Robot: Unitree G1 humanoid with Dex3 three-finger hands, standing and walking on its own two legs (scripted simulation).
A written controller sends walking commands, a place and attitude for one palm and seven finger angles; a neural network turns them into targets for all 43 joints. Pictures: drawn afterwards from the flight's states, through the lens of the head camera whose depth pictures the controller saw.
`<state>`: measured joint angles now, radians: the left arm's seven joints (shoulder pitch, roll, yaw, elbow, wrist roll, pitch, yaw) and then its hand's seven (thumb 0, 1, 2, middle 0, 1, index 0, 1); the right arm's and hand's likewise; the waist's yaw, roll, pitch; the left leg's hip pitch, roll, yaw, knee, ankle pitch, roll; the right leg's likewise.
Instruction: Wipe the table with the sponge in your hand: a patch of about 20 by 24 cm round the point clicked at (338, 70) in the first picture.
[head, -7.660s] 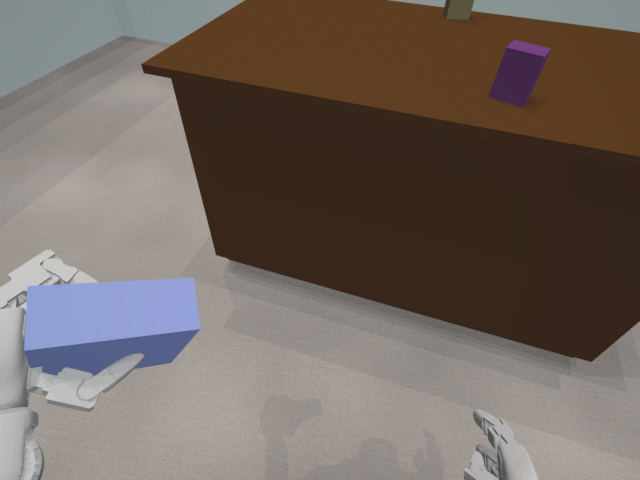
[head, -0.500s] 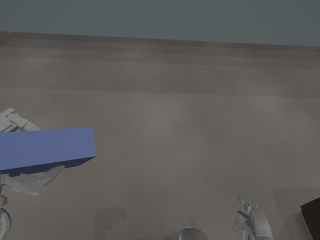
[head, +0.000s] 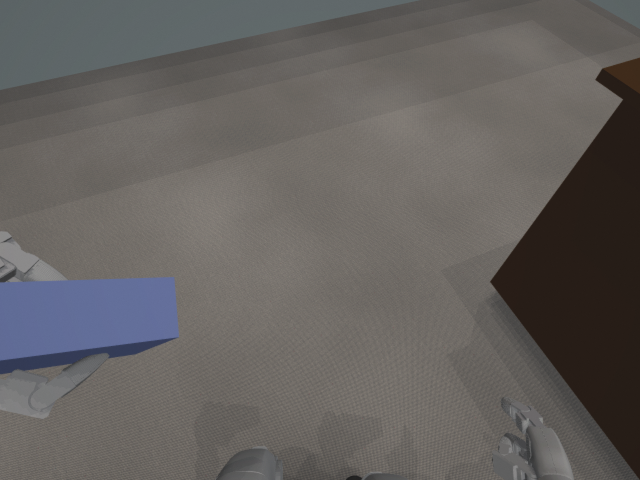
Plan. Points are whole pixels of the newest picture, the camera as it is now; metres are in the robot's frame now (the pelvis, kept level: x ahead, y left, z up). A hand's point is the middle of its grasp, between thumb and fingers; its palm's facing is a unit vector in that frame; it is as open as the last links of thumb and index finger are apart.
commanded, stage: turn to face it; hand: left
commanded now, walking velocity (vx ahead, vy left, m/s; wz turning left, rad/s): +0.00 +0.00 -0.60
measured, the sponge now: (103, 324) +0.23 +0.20 +0.15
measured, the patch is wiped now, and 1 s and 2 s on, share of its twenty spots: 0.00 0.00 0.00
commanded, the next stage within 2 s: none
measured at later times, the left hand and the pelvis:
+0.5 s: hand (212, 337) +0.22 +0.10 +0.17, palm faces +0.09 -0.85 -0.52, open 9.2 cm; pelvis -0.08 -0.05 -0.02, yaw -18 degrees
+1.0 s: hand (266, 399) +0.17 +0.05 +0.17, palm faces -0.11 -0.89 -0.44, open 9.2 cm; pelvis -0.14 -0.04 +0.00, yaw -35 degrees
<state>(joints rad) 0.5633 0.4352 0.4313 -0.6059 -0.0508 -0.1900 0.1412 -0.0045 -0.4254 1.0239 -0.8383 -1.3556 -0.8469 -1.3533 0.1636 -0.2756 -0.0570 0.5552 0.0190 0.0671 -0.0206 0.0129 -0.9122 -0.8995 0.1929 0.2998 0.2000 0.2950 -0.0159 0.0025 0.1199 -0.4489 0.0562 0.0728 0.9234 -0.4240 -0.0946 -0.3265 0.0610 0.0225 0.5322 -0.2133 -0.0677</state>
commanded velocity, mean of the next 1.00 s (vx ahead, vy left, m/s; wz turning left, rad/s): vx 0.00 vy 0.00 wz -0.60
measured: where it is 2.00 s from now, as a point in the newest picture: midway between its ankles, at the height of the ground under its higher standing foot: outside the picture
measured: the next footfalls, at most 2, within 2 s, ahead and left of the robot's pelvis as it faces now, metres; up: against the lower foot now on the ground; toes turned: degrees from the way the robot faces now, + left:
left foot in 0.12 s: +0.03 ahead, +0.13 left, +0.00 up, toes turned +1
right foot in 0.44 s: -0.04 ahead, -0.16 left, +0.00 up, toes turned -23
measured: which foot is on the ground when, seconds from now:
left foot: up 0.00-0.10, down 0.12-0.46, up 0.48-0.86, down 0.88-1.00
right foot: down 0.00-0.14, up 0.16-0.42, down 0.44-0.88, up 0.90-1.00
